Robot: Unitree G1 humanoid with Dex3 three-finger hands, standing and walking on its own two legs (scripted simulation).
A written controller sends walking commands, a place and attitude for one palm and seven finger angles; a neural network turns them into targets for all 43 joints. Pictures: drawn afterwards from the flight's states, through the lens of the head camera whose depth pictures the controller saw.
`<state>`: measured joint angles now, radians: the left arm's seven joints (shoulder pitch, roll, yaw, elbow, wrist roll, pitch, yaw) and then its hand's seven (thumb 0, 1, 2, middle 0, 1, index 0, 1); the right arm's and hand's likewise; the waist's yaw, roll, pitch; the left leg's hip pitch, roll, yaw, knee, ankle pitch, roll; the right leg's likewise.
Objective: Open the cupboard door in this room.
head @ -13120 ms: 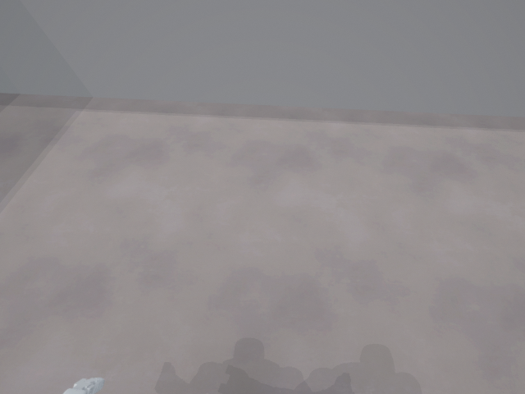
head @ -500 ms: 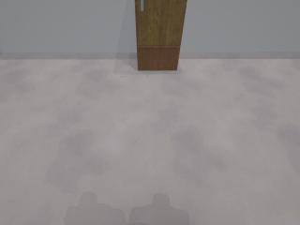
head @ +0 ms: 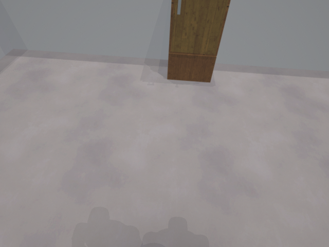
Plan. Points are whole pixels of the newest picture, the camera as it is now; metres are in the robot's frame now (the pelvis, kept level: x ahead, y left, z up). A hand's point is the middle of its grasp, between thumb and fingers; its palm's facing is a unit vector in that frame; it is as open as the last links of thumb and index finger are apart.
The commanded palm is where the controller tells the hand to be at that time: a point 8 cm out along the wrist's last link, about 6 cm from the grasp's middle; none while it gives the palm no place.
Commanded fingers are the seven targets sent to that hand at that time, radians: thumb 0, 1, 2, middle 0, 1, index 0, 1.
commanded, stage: stand and wait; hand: left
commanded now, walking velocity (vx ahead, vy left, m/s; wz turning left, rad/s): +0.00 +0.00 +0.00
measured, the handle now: (179, 2) +1.79 +0.00 -0.01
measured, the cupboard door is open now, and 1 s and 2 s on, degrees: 0 0 0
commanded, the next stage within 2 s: turn or walk to find it in 0.20 s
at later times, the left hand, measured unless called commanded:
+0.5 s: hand out of the picture +0.02 +0.17 -0.19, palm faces +0.11 -0.98 -0.15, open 7.3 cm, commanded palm none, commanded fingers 0.00 0.90 0.90 -0.20 -0.30 -0.20 -0.30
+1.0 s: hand (128, 164) +0.42 +0.16 -0.16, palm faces -0.06 -0.98 -0.18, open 7.4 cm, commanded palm none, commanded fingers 0.00 0.90 0.90 -0.20 -0.30 -0.20 -0.30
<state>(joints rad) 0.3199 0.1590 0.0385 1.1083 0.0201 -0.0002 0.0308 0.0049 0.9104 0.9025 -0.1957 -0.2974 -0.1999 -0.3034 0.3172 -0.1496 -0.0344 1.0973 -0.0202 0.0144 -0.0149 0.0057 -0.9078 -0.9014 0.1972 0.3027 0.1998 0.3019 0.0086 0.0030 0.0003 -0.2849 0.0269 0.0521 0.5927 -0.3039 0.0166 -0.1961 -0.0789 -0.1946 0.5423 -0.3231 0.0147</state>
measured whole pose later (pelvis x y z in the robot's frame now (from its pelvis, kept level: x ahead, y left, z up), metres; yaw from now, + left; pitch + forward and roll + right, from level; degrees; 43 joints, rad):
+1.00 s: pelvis +0.27 -0.01 -0.01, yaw -1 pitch -1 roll +1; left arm 0.05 0.16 0.04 0.97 0.02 -0.04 -0.02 0.01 0.91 0.90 -0.19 -0.30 -0.20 -0.30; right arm 0.51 -0.08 -0.03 1.21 -0.01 -0.06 -0.02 0.01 -0.90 -0.90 0.20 0.30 0.20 0.30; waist -0.05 0.01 0.10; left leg 0.16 0.04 0.18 0.40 -0.49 -0.02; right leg -0.49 -0.04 -0.16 0.64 -0.15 -0.05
